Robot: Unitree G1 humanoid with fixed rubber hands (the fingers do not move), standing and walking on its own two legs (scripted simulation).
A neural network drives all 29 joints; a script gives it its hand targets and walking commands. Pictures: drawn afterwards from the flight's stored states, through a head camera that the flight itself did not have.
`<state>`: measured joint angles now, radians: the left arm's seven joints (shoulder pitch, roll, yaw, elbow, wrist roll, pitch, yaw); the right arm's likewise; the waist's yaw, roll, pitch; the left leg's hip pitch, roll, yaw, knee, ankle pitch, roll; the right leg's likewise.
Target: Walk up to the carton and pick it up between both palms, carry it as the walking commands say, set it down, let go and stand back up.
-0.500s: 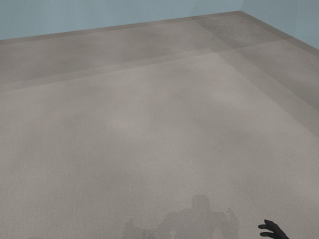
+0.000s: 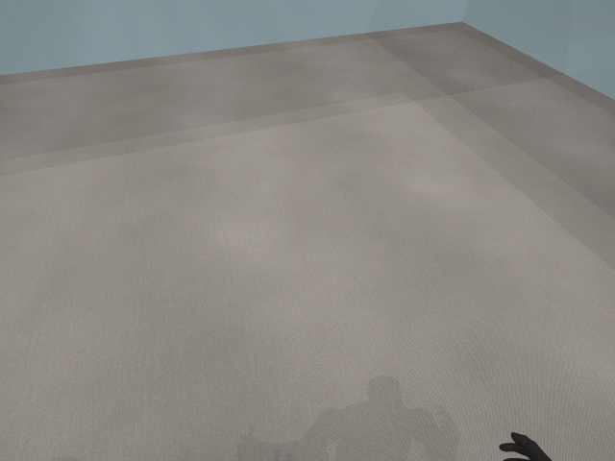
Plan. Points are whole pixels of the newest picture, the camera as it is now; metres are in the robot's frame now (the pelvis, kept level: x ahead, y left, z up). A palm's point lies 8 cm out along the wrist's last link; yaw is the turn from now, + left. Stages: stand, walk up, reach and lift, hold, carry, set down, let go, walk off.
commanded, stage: walk up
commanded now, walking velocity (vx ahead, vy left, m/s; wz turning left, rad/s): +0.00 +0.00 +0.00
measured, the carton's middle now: out of the picture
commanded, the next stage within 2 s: none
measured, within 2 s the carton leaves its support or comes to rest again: neither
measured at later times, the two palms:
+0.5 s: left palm out of the picture +0.05 +0.31 -0.11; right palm out of the picture +0.09 -0.26 -0.10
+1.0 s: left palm out of the picture -0.10 +0.30 -0.13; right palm out of the picture +0.11 -0.22 -0.12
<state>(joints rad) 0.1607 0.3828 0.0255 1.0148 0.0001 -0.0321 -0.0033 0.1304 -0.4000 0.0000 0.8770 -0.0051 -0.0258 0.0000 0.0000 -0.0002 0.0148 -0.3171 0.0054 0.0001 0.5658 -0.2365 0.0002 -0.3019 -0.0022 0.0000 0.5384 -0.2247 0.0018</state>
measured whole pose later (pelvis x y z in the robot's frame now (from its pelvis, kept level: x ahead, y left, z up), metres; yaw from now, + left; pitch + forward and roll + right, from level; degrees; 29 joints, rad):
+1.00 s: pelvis -0.08 +0.00 -0.01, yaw +23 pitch +0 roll -2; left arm 0.15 0.31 0.05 0.87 0.00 0.06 0.02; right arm 0.18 -0.30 0.00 0.89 -0.01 0.04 0.02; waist 0.00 0.00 0.06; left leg -0.38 0.03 -0.02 0.63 -0.22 -0.01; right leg -0.23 -0.13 -0.25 0.64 -0.38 0.04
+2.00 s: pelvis -0.17 -0.03 -0.01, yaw +43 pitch -2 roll -3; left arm 0.13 0.27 0.06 0.81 0.00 0.07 0.01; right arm 0.20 -0.29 0.00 0.86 -0.01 0.05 0.01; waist 0.00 0.02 0.07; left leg -0.35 0.06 0.00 0.71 -0.33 -0.01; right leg -0.23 -0.15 -0.39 0.64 -0.33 0.00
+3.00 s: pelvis -0.16 -0.13 +0.01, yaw +71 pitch +0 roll +3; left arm 0.16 0.25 0.05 0.77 0.00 0.06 0.01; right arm 0.26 -0.30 0.00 0.82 -0.01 0.05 0.01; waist 0.00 0.02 0.05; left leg -0.51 0.01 -0.07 1.14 -0.31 -0.02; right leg -0.27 -0.12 -0.31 0.50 -0.24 -0.07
